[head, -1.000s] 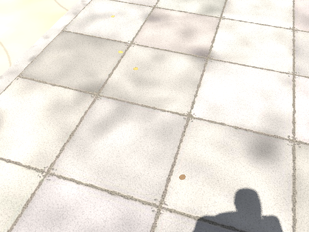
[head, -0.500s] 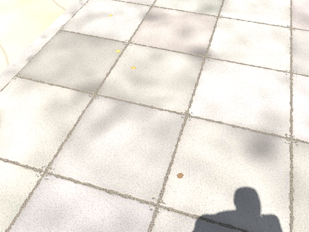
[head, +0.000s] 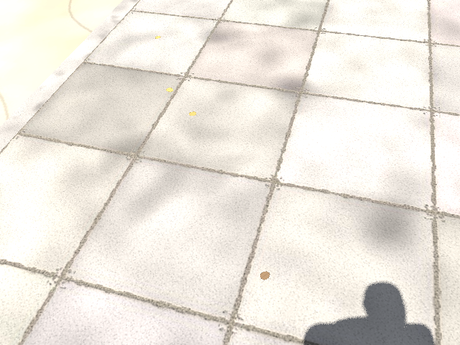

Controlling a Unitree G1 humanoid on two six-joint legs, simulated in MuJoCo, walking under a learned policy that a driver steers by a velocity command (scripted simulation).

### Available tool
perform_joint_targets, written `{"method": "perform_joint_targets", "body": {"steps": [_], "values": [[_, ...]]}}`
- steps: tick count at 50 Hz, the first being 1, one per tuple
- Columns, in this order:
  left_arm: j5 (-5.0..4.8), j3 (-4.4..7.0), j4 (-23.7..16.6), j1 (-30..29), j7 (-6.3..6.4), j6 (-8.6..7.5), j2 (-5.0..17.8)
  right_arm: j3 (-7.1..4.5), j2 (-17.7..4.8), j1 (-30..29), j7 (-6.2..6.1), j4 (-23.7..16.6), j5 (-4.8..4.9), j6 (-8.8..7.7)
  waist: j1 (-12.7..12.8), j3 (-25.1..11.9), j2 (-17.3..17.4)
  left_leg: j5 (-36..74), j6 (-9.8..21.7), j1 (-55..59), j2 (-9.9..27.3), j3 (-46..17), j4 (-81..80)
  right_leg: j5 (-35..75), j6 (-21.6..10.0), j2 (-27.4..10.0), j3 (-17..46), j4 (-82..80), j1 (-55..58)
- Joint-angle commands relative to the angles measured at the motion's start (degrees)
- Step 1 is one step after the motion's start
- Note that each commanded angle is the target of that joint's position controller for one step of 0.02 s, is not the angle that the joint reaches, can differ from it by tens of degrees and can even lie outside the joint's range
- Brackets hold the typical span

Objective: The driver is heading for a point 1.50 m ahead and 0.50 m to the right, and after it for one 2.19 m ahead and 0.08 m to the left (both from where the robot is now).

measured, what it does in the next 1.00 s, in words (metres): walks ahead: left foot, then right foot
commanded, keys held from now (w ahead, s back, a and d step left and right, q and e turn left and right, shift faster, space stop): w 0.46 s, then w+e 0.54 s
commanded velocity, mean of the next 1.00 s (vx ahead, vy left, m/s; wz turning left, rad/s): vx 0.46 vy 0.00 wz -0.20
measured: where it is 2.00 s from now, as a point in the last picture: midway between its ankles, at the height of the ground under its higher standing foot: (317, 212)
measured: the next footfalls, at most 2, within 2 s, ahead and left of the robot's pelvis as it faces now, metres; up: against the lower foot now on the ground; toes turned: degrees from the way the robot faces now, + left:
left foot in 0.46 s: +0.40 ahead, +0.12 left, +0.00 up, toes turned +2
right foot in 1.00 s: +0.68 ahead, -0.15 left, +0.00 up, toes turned -18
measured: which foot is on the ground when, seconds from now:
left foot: up 0.00-0.44, down 0.46-1.00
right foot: down 0.00-0.46, up 0.48-0.98, down 1.00-1.00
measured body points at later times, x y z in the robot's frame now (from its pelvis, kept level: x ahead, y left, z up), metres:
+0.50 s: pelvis +0.24 +0.03 -0.01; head +0.28 +0.03 +0.43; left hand +0.14 +0.27 -0.15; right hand +0.47 -0.20 -0.11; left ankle +0.36 +0.11 -0.73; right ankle +0.00 -0.10 -0.67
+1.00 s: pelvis +0.53 -0.02 -0.01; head +0.56 -0.04 +0.43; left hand +0.78 +0.15 -0.11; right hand +0.45 -0.29 -0.16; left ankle +0.36 +0.12 -0.72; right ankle +0.64 -0.14 -0.73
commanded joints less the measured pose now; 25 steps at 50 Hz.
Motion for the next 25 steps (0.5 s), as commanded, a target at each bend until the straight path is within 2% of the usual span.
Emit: {"method": "perform_joint_targets", "body": {"steps": [1, 2, 3, 4, 5, 6, 7, 9, 12, 15, 17, 19, 20, 21, 22, 23, 24, 25], "values": [[0.91, 2.84, 3.27, 21.06, -1.1, -1.39, 13.55, -0.09, -2.39, -9.76, 0.12, -8.03, 0.06, -2.81, 7.43, 3.27, -20.55, -9.59, 1.08, -33.19, -4.22, 1.05, 25.05, -13.99, -11.77, -22.81, 43.5, -24.71, 20.76], [1.09, 1.7, 1.71, 15.17, -1.13, -2.14, 10.07, -0.37, -3.92, -9.48, 0.37, -7.84, 1.01, -3.56, 4.29, 8.03, -12.45, -6.47, 2.16, -37.01, 0.02, -2.54, 32.97, -15.83, -12.54, -23.75, 42.86, -24.91, 17.43], [0.8, 1.02, 0.11, 11.14, -1.21, -2.51, 7.43, -0.38, -4.12, -8.79, 0.95, -7.17, 1.18, -4.18, 2.89, 10.06, -8.75, 0.01, 3.25, -38.77, 2.42, -2.75, 34.61, -13.36, -10.5, -20.84, 35.27, -24.61, 16.43], [0.72, 0.77, -0.84, 8.74, -1.54, -2.53, 7.1, -0.7, -4.46, -8.57, 1.19, -6.52, 0.56, -4.67, 2.1, 9.41, -7.08, 5.02, 3.71, -38.45, 3.92, -1.62, 32.96, -7.6, -8.36, -17.89, 28.78, -24.83, 16.64], [0.72, 0.39, -1.26, 8.12, -1.7, -2.3, 6.15, -1.32, -5.79, -10.04, 1.38, -6.67, -0.07, -4.96, 2.06, 9.2, -6.58, 8.63, 3.62, -38.12, 5.1, -0.79, 30.15, 0.86, -6.67, -15.99, 23.39, -24.91, 17.37], [0.98, -0.18, -1.05, 9.38, -1.63, -1.83, 4.29, -1.63, -5.88, -11.09, 1.82, -6.76, -0.44, -4.99, 2.45, 8.01, -7.12, 10.88, 3.26, -36.28, 5.64, 0.45, 28.06, 8.87, -5.42, -13.75, 18.37, -24.63, 17.73], [1.23, -0.43, -0.67, 11.29, -1.4, -1.43, 3.81, -1.53, -4.64, -11.49, 2.28, -6.74, -0.51, -4.81, 2.68, 6.82, -7.96, 12.38, 2.63, -35.29, 5.45, 1.88, 26.65, 15.6, -5.21, -12.56, 15.2, -24.17, 18.25], [1.44, -0.41, -0.73, 13.18, -0.66, -0.8, 4.95, -1.01, -2.41, -14.82, 2.75, -7.95, -0.59, -4.24, 3.18, 6.51, -7.32, 14.86, 1.04, -35.22, 5.06, 3.66, 21.98, 22.9, -5.9, -11.78, 11.68, -24.29, 17.87], [1.64, -0.19, -1.95, 12.5, 0.28, -0.3, 7.15, 0.05, -0.63, -23.71, 2.95, -11.52, -0.52, -4.08, 4.35, 8.46, -6.49, 20.62, -0.42, -30.85, 3.28, 5.54, 8.85, 22.94, -6.07, -10.61, 8.49, -26.61, 12.39], [1.02, 0.34, -1.62, 14.25, 0.58, -0.41, 8.46, 0.38, -1.49, -28.45, 3.51, -13.46, -0.12, -4.09, 4.84, 10.0, -7.6, 24.1, -0.04, -26.61, 1.86, 6.54, 1.51, 22.46, -6.62, -11.66, 7.23, -28.18, 11.38], [0.46, 0.74, -1.31, 14.28, 0.64, -0.35, 8.61, 0.36, -2.38, -30.28, 3.99, -14.78, 0.05, -4.31, 4.01, 10.65, -7.54, 24.28, 1.36, -26.2, 1.91, 5.52, -1.61, 25.1, -6.29, -13.31, 6.68, -27.28, 14.44], [0.44, 1.3, -1.63, 12.92, 0.66, -0.01, 9.43, -0.23, -4.09, -29.27, 4.38, -15.28, -0.04, -4.74, 1.78, 8.58, -7.8, 22.3, 3.2, -22.74, 0.84, 5.57, -3.68, 35.6, -5.32, -14.48, 5.61, -23.29, 18.38], [0.68, 1.66, -1.98, 12.06, 0.66, 0.29, 10.23, -0.93, -5.54, -26.51, 4.34, -14.8, -0.1, -4.84, -0.18, 5.62, -8.93, 20.78, 4.17, -18.15, -0.67, 6.38, -3.36, 46.28, -4.7, -14.8, 5.15, -19.18, 20.02], [1.03, 1.95, -2.34, 11.06, 0.63, 0.82, 10.78, -2.0, -7.45, -20.27, 4.08, -13.18, -0.02, -4.81, -3.57, 1.05, -10.12, 19.45, 5.42, -10.23, -2.6, 7.52, -2.79, 56.7, -3.93, -14.28, 4.18, -11.64, 20.36], [1.35, 1.79, -2.99, 9.99, 0.52, 1.31, 10.46, -3.41, -9.74, -10.27, 3.6, -10.08, 0.21, -4.54, -8.31, -4.82, -9.86, 20.2, 7.1, 2.61, -3.35, 7.77, -3.47, 59.92, -2.38, -12.03, 2.71, -0.12, 16.54], [2.09, 0.99, -4.59, 9.5, 0.3, 1.28, 8.88, -4.5, -13.29, 0.51, 2.92, -7.68, -0.53, -4.1, -11.76, -12.4, -4.92, 16.27, 10.66, 21.35, 6.84, -4.39, -2.03, 43.01, -0.95, -9.26, 2.07, 17.38, 2.18], [1.47, -1.76, -4.8, 18.13, -0.68, 0.1, -1.75, -4.93, -16.48, 4.82, 3.26, -6.26, -1.48, -4.06, -6.2, -23.05, 12.24, 1.78, 21.27, 39.06, 22.76, -35.26, -10.4, -7.02, 2.47, 3.06, 4.45, 39.46, -18.71], [-0.58, -0.45, -4.49, 13.26, -0.86, -1.65, 3.93, -3.45, -10.57, 2.46, 3.31, -6.09, -1.25, -4.2, -8.35, -19.39, 7.86, -3.04, 19.05, 34.13, 21.57, -40.89, -17.99, -12.76, 0.93, 1.98, 12.48, 47.27, -24.45]]}}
